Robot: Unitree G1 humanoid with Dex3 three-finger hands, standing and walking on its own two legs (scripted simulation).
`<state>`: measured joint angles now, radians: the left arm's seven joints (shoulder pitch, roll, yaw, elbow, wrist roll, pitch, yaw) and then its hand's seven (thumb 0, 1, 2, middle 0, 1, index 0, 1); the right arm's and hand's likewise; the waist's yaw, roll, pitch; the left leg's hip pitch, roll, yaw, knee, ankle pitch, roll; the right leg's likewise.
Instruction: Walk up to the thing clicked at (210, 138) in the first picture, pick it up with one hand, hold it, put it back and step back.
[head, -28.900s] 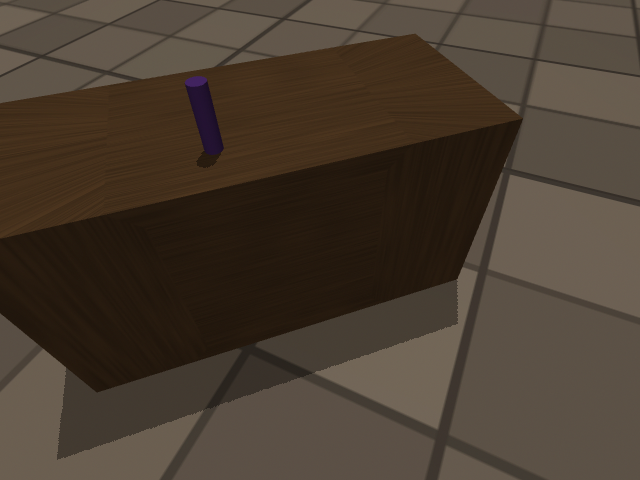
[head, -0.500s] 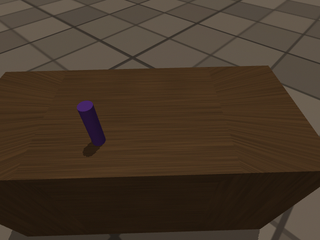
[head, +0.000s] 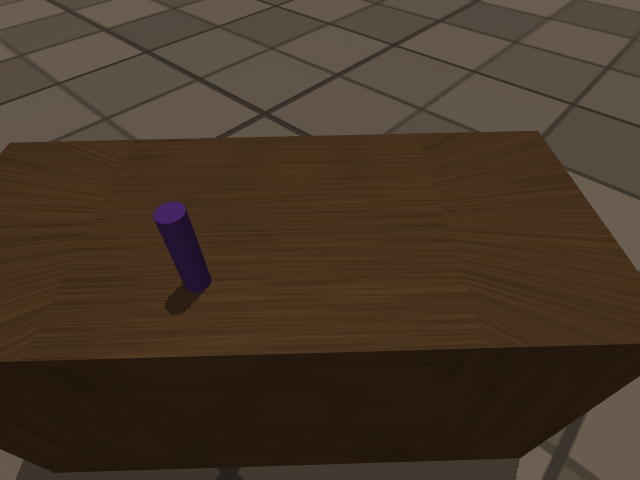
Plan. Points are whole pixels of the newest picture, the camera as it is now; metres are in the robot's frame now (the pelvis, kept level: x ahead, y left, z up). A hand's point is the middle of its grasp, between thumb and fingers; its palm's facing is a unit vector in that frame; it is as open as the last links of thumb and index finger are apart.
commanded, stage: step back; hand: left
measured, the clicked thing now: (185, 250) +0.46 +0.23 +0.00
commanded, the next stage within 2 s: none
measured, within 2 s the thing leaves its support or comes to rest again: neither
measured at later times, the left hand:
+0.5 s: hand out of the picture -0.01 +0.22 -0.15, palm faces +0.01 -0.90 -0.43, open 7.4 cm
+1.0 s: hand out of the picture -0.16 +0.28 -0.17, palm faces +0.07 -0.92 -0.39, open 7.4 cm
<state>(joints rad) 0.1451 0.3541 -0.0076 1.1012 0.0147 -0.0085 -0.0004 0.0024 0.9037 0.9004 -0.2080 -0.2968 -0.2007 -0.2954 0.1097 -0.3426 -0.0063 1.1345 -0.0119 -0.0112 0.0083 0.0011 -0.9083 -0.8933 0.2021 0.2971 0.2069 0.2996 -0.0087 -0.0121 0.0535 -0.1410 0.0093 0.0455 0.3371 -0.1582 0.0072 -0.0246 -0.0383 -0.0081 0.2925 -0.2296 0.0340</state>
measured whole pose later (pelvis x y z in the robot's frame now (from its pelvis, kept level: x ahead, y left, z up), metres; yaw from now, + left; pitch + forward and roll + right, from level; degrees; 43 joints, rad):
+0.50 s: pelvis -0.09 -0.05 -0.02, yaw +2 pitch +0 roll +1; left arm 0.13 0.33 0.05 0.89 0.03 0.03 0.01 0.00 0.90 0.90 -0.21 -0.30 -0.20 -0.30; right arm 0.11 -0.42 -0.04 0.94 0.00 0.06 -0.02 0.00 -0.91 -0.89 0.20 0.30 0.21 0.30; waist 0.02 0.06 0.18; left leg -0.45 -0.11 -0.14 1.15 -0.50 -0.01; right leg -0.30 -0.01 -0.04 0.59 -0.29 -0.04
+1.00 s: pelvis -0.23 +0.00 -0.02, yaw +3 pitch -2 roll -2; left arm 0.19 0.42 0.09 0.87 0.01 0.05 0.03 0.00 0.90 0.90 -0.21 -0.30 -0.20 -0.30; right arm 0.11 -0.36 -0.04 0.87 -0.03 0.04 0.00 0.00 -0.91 -0.89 0.20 0.30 0.21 0.30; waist 0.02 -0.03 0.16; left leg -0.29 0.02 0.04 0.58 -0.25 0.05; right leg -0.44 0.10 0.12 1.19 -0.49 0.04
